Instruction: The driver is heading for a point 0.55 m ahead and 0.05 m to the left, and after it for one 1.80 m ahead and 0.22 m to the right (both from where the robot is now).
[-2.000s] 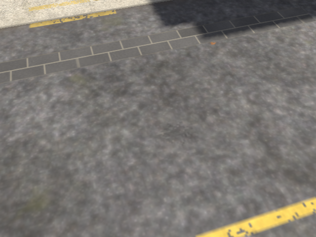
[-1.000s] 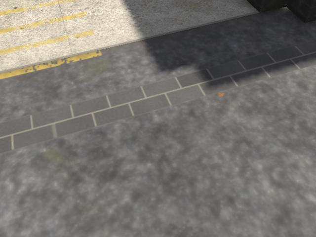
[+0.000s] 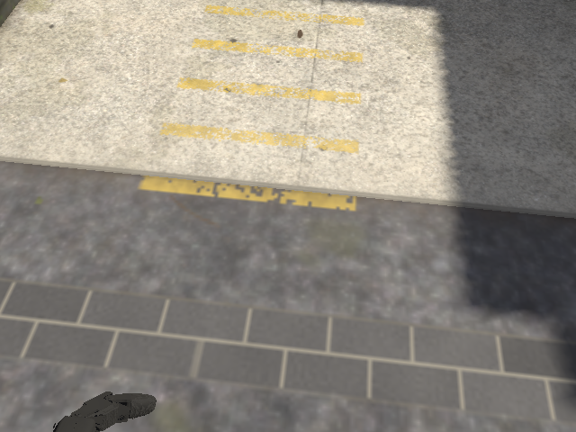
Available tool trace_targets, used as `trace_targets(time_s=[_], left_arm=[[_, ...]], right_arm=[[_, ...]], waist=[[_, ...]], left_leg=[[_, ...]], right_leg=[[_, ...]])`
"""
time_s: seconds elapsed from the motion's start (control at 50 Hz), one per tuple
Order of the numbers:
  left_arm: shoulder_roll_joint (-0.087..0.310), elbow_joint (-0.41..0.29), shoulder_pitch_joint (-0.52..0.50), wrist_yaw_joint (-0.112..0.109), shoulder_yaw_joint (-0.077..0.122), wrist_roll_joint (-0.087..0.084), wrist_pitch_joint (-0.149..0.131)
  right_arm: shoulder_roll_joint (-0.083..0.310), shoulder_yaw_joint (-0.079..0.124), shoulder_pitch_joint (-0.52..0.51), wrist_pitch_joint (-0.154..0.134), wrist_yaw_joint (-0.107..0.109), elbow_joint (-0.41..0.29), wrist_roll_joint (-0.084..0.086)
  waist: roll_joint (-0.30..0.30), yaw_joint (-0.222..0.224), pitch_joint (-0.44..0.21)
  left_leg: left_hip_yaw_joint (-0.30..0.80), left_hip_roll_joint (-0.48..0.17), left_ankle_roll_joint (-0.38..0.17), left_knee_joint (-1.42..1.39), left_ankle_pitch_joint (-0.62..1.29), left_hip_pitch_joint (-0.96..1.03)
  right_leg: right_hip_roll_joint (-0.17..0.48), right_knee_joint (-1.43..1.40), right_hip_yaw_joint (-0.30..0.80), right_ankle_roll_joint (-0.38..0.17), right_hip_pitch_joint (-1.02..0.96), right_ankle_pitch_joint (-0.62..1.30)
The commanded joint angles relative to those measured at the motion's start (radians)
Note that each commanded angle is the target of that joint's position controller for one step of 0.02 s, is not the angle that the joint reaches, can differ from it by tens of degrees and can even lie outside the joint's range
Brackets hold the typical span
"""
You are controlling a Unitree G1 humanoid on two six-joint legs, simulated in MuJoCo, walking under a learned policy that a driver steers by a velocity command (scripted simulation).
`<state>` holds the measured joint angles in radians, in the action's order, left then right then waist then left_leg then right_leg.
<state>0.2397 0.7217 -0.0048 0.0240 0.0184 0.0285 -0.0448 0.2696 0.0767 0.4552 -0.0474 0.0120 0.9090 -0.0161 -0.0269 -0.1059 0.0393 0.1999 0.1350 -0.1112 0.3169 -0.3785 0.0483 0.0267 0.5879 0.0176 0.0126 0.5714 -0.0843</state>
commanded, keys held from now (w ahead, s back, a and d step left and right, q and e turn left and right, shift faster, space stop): w+q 0.50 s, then w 0.10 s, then e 0.40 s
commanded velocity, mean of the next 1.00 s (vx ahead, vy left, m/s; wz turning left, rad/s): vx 0.40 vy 0.00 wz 0.30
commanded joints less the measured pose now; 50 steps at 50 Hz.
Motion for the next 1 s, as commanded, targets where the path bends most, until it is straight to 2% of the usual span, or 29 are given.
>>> trace_targets(time_s=[0.02,0.04,0.06,0.08,0.1,0.12,0.14,0.16,0.22,0.26,0.32,0.38,0.44,0.48,0.52,0.54,0.56,0.58,0.6,0.62,0.64,0.66,0.68,0.7,0.72,0.74,0.8,0.9,1.0], left_arm=[[0.16,-0.013,0.191,-0.022,0.049,-0.006,-0.035],[0.208,0.006,0.339,-0.038,0.064,0.011,-0.047],[0.297,-0.004,0.417,-0.051,0.081,0.039,-0.043],[0.295,-0.007,0.357,-0.043,0.086,0.023,-0.025],[0.191,-0.026,0.273,-0.039,0.066,0.012,-0.017],[0.118,-0.028,0.224,-0.035,0.048,0.005,-0.017],[0.1,-0.022,0.209,-0.035,0.041,0.008,-0.02],[0.1,-0.004,0.226,-0.037,0.039,0.006,-0.027],[0.114,0.027,0.274,-0.025,0.046,-0.009,-0.057],[0.122,0.039,0.292,-0.022,0.051,-0.012,-0.065],[0.124,0.059,0.323,-0.021,0.054,-0.01,-0.063],[0.134,0.071,0.339,-0.021,0.058,-0.01,-0.06],[0.162,0.088,0.379,-0.028,0.065,-0.011,-0.053],[0.179,0.103,0.408,-0.033,0.07,-0.01,-0.04],[0.204,0.118,0.428,-0.038,0.073,-0.008,-0.024],[0.214,0.125,0.435,-0.039,0.072,-0.008,-0.015],[0.209,0.12,0.427,-0.039,0.066,-0.012,-0.008],[0.161,0.085,0.432,-0.035,0.049,-0.01,-0.009],[0.057,0.015,0.475,-0.012,0.026,-0.018,-0.013],[0.152,0.02,0.352,-0.019,0.047,-0.011,-0.008],[0.129,0.012,0.31,-0.019,0.041,-0.035,-0.013],[0.104,0.036,0.334,-0.022,0.031,-0.039,-0.017],[0.097,0.062,0.365,-0.022,0.031,-0.029,-0.004],[0.095,0.087,0.417,-0.02,0.032,-0.016,0.015],[0.094,0.106,0.445,-0.017,0.036,-0.012,0.03],[0.089,0.113,0.461,-0.013,0.04,-0.013,0.039],[0.073,0.116,0.432,-0.009,0.045,-0.01,0.052],[0.047,0.061,0.28,0.0,0.037,0.001,0.056],[0.051,0.023,0.248,0.006,0.038,0.009,0.056]], right_arm=[[0.191,0.04,-0.08,-0.02,-0.002,-0.077,0.001],[0.154,0.03,-0.083,-0.029,-0.014,-0.094,0.012],[0.043,0.005,-0.019,-0.031,-0.015,-0.133,0.043],[0.096,0.01,0.046,-0.023,-0.012,-0.142,0.023],[0.127,0.015,0.012,-0.006,-0.008,-0.113,0.0],[0.119,0.011,-0.053,0.0,-0.019,-0.114,-0.008],[0.099,0.009,-0.075,0.006,-0.028,-0.121,-0.009],[0.093,0.009,-0.086,0.017,-0.038,-0.129,-0.021],[0.075,0.003,-0.122,0.042,-0.058,-0.154,-0.021],[0.068,-0.001,-0.187,0.046,-0.067,-0.182,-0.021],[0.056,-0.009,-0.287,0.045,-0.077,-0.221,-0.019],[0.032,-0.024,-0.383,0.038,-0.091,-0.254,-0.016],[0.032,-0.03,-0.465,0.037,-0.101,-0.289,-0.02],[0.043,-0.027,-0.488,0.038,-0.099,-0.305,-0.027],[0.054,-0.02,-0.453,0.038,-0.089,-0.301,-0.037],[0.067,-0.011,-0.369,0.032,-0.081,-0.279,-0.041],[0.084,0.003,-0.2,0.02,-0.069,-0.221,-0.048],[0.156,0.026,-0.037,0.014,-0.051,-0.183,-0.058],[0.27,0.046,-0.061,0.017,-0.036,-0.197,-0.035],[0.235,0.042,-0.034,0.024,-0.023,-0.204,-0.01],[0.189,0.027,-0.099,0.018,-0.013,-0.186,-0.006],[0.129,0.008,-0.135,0.006,-0.011,-0.173,-0.004],[0.091,-0.006,-0.178,-0.004,-0.01,-0.168,0.001],[0.061,-0.019,-0.217,-0.011,-0.009,-0.169,0.003],[0.055,-0.024,-0.223,-0.019,-0.01,-0.165,0.002],[0.067,-0.023,-0.222,-0.026,-0.009,-0.157,0.002],[0.076,-0.025,-0.225,-0.032,-0.001,-0.142,0.0],[0.068,-0.03,-0.197,-0.014,0.021,-0.12,0.006],[0.097,-0.014,-0.156,0.012,0.03,-0.093,0.002]], waist=[[0.084,0.168,-0.108],[0.022,0.232,-0.222],[-0.172,0.214,-0.356],[-0.268,0.143,-0.383],[-0.102,0.117,-0.215],[-0.003,0.121,-0.1],[-0.018,0.106,-0.055],[-0.061,0.098,-0.03],[-0.075,0.089,-0.033],[-0.064,0.093,-0.023],[-0.057,0.109,0.002],[-0.057,0.129,0.019],[-0.059,0.152,0.039],[-0.061,0.158,0.042],[-0.077,0.138,0.003],[-0.079,0.1,-0.049],[-0.038,0.023,-0.142],[0.074,-0.035,-0.271],[0.307,0.039,-0.357],[0.109,-0.025,-0.328],[0.084,0.014,-0.205],[0.048,0.059,-0.135],[0.042,0.1,-0.097],[0.064,0.133,-0.092],[0.073,0.146,-0.094],[0.082,0.158,-0.094],[0.106,0.161,-0.069],[0.126,0.112,-0.033],[0.124,0.089,-0.031]], left_leg=[[0.124,-0.203,-0.031,0.262,0.879,-0.108],[0.082,-0.14,-0.009,0.496,0.706,-0.23],[-0.034,-0.011,0.023,0.801,0.097,-0.493],[-0.065,-0.007,0.019,0.94,-0.172,-0.63],[-0.07,-0.085,0.02,0.99,-0.082,-0.674],[-0.089,-0.121,0.028,0.946,-0.004,-0.663],[-0.1,-0.148,0.035,0.899,0.028,-0.638],[-0.108,-0.168,0.044,0.872,0.039,-0.621],[-0.127,-0.185,0.054,0.856,0.09,-0.638],[-0.132,-0.2,0.063,0.828,0.148,-0.703],[-0.156,-0.208,0.078,0.713,0.248,-0.76],[-0.208,-0.208,0.073,0.524,0.354,-0.706],[-0.266,-0.2,0.048,0.392,0.325,-0.66],[-0.297,-0.177,0.022,0.337,0.248,-0.641],[-0.33,-0.114,-0.016,0.294,0.13,-0.543],[-0.332,-0.072,-0.041,0.261,0.098,-0.441],[-0.323,-0.038,-0.068,0.178,0.152,-0.222],[-0.087,-0.22,-0.114,0.149,0.044,0.059],[0.446,-0.521,-0.245,0.048,0.081,0.314],[0.446,-0.53,-0.233,-0.003,0.323,0.26],[0.223,-0.499,-0.212,0.028,0.649,0.146],[0.087,-0.45,-0.169,0.031,0.867,0.019],[-0.007,-0.407,-0.122,0.014,0.917,-0.066],[-0.073,-0.386,-0.091,-0.012,0.933,-0.144],[-0.113,-0.374,-0.077,-0.028,0.977,-0.183],[-0.147,-0.367,-0.073,-0.041,1.016,-0.194],[-0.244,-0.346,-0.055,-0.063,1.015,-0.196],[-0.33,-0.339,-0.048,-0.038,0.944,-0.137],[-0.332,-0.391,-0.066,0.078,0.978,-0.045]], right_leg=[[-0.059,-0.115,-0.022,-0.052,-0.374,-0.039],[0.068,-0.141,0.094,-0.09,-0.613,-0.115],[0.356,-0.192,0.468,-0.16,-0.865,-0.237],[0.435,-0.296,0.781,-0.232,-0.834,-0.289],[0.4,-0.307,0.656,-0.223,-0.685,-0.397],[0.337,-0.333,0.484,-0.202,-0.549,-0.358],[0.288,-0.362,0.361,-0.173,-0.475,-0.267],[0.259,-0.38,0.274,-0.163,-0.427,-0.172],[0.246,-0.412,0.135,-0.17,-0.417,0.034],[0.25,-0.436,0.069,-0.18,-0.442,0.073],[0.23,-0.448,-0.035,-0.174,-0.471,0.125],[0.21,-0.441,-0.129,-0.152,-0.475,0.156],[0.235,-0.427,-0.172,-0.137,-0.526,0.196],[0.253,-0.378,-0.197,-0.126,-0.594,0.296],[0.26,-0.238,-0.233,-0.115,-0.641,0.604],[0.259,-0.101,-0.245,-0.113,-0.644,0.723],[0.234,0.11,-0.275,-0.094,-0.568,0.68],[0.208,0.397,-0.276,-0.069,-0.349,0.327],[0.021,0.719,-0.22,-0.012,0.065,-0.499],[0.021,0.791,-0.058,-0.015,0.133,-0.426],[0.058,0.771,-0.031,-0.024,0.13,-0.33],[0.077,0.684,-0.016,-0.028,0.063,-0.303],[0.089,0.616,0.0,-0.026,0.001,-0.299],[0.079,0.578,0.01,-0.02,-0.079,-0.289],[0.056,0.561,0.011,-0.016,-0.128,-0.268],[0.036,0.548,0.01,-0.013,-0.138,-0.24],[0.014,0.485,-0.006,-0.009,-0.098,-0.143],[0.02,0.257,-0.062,-0.012,-0.06,-0.032],[-0.011,0.117,-0.106,-0.06,-0.088,-0.136]])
